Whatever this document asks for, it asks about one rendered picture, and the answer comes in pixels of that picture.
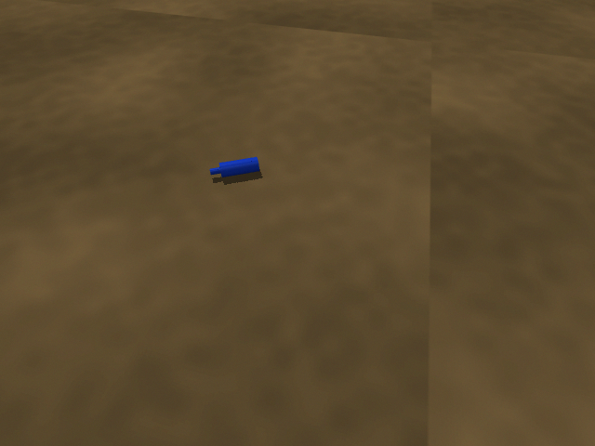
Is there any bottle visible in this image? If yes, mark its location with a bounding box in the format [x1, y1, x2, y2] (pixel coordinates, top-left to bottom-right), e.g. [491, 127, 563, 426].
[210, 157, 259, 177]

